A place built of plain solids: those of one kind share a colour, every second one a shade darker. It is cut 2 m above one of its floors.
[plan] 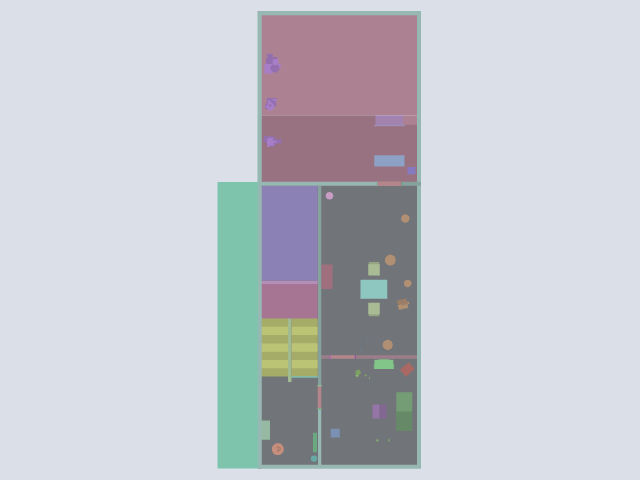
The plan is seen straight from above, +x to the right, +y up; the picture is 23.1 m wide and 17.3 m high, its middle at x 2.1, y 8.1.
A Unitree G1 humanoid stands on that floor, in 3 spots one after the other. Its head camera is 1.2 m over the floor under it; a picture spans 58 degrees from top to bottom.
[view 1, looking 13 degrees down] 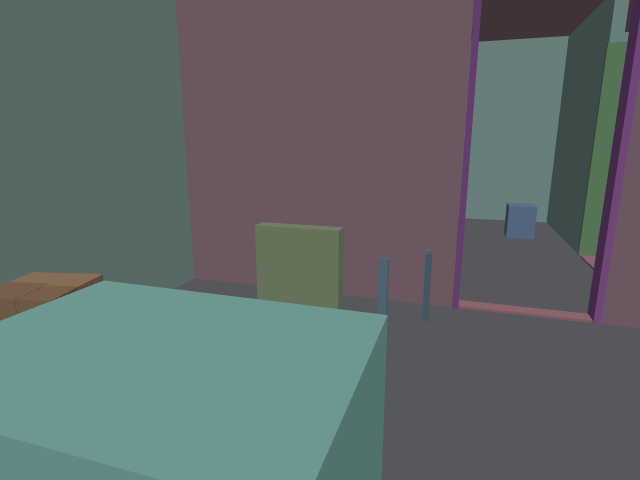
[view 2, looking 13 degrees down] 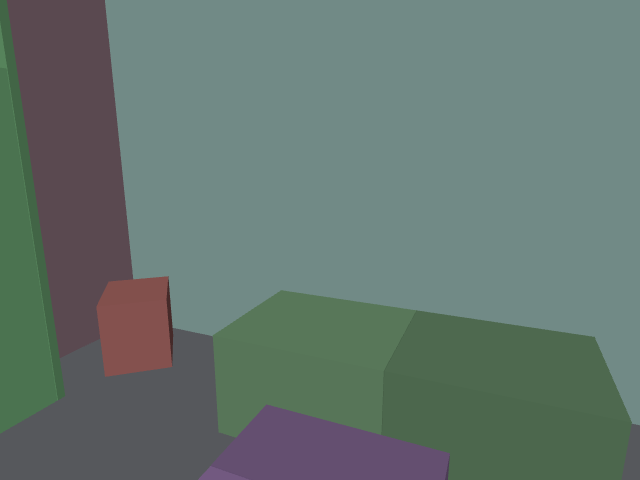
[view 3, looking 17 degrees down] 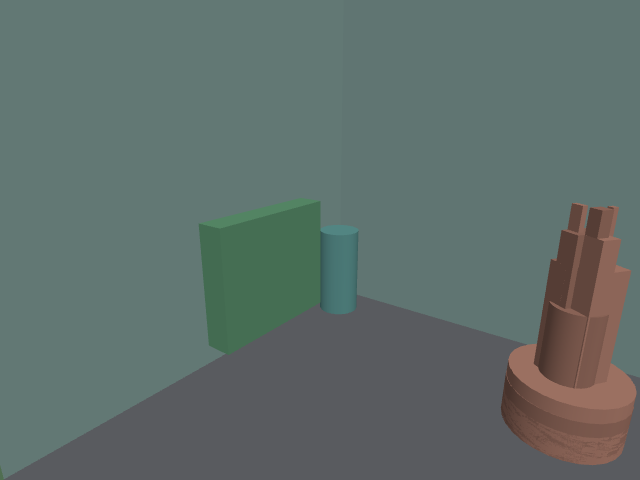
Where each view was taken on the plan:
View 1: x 3.39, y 7.09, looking -72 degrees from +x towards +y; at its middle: side_chair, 1.80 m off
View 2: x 3.54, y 1.60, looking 23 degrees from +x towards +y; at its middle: wall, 2.29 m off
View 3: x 0.47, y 2.28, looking -53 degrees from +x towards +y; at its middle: radiator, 2.39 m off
